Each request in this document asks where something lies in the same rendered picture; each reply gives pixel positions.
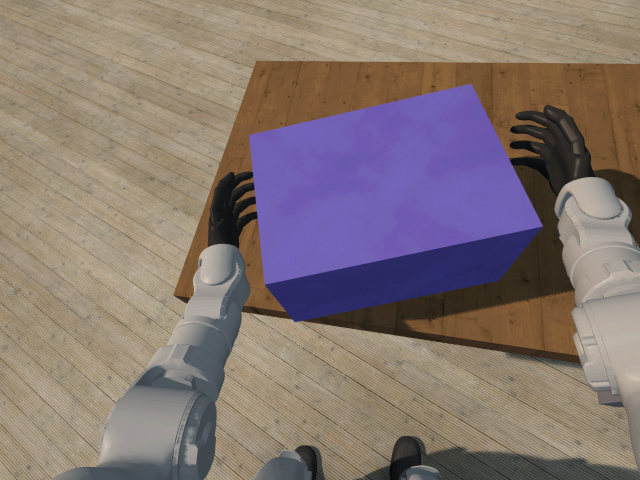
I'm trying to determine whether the robot left forearm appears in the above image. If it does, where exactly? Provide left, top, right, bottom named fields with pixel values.
left=99, top=244, right=250, bottom=461

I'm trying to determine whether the table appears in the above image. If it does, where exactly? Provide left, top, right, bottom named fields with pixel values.
left=173, top=61, right=640, bottom=407

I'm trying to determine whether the robot left foot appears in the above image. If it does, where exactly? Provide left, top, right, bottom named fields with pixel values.
left=295, top=445, right=317, bottom=480

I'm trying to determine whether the robot left shin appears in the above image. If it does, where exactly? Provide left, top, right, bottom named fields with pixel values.
left=278, top=450, right=306, bottom=466

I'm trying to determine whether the left robot hand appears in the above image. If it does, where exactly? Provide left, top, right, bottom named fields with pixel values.
left=208, top=172, right=258, bottom=249

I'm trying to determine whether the robot right forearm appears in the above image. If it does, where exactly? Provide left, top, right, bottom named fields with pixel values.
left=554, top=177, right=640, bottom=307

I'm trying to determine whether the right robot hand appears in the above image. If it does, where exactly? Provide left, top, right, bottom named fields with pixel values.
left=510, top=105, right=595, bottom=197

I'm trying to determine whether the left robot upper arm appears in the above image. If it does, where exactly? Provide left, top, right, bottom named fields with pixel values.
left=51, top=385, right=217, bottom=480

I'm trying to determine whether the right robot upper arm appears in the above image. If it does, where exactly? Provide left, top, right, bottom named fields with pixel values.
left=571, top=292, right=640, bottom=474

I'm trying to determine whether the carton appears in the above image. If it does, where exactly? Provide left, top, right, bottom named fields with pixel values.
left=249, top=84, right=543, bottom=322

